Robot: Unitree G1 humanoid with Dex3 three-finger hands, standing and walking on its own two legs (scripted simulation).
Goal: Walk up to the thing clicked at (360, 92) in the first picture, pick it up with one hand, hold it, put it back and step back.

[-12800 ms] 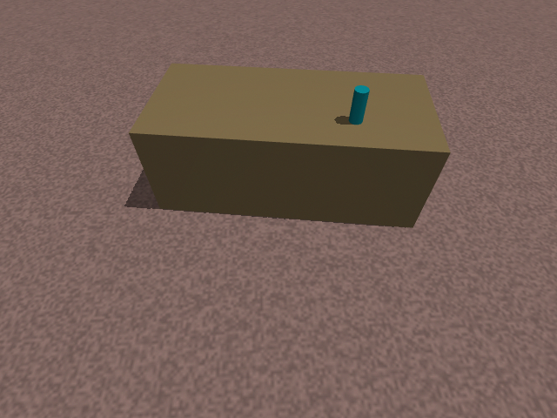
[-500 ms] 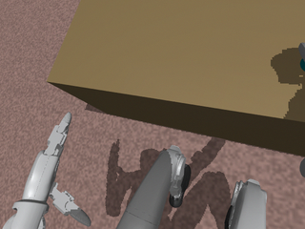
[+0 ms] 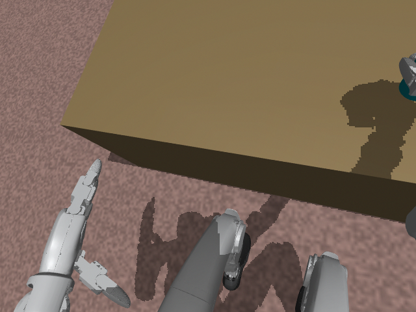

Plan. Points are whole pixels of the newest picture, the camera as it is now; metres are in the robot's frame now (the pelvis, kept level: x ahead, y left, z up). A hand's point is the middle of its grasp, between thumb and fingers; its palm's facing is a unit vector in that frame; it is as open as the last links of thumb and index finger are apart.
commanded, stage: settle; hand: right
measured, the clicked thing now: out of the picture +0.58 -0.18 +0.00
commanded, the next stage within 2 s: lift in 0.28 s
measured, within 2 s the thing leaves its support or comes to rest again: neither
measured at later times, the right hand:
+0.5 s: hand out of the picture +0.58 -0.18 +0.03, palm faces +0.13 +0.99 +0.00, open 7.9 cm
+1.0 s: hand out of the picture +0.52 -0.19 +0.09, palm faces +0.13 +0.99 -0.01, open 7.9 cm
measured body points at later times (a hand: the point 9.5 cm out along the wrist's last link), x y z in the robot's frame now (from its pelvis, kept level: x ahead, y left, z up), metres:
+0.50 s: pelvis +0.01 +0.00 +0.02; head +0.20 -0.06 +0.43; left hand +0.17 +0.26 +0.10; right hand +0.57 -0.23 +0.03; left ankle +0.11 +0.13 -0.55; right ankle +0.02 -0.13 -0.55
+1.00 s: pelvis +0.03 +0.00 +0.07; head +0.16 -0.04 +0.50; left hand +0.19 +0.26 +0.10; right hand +0.51 -0.24 +0.09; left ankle +0.11 +0.13 -0.55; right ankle +0.02 -0.13 -0.55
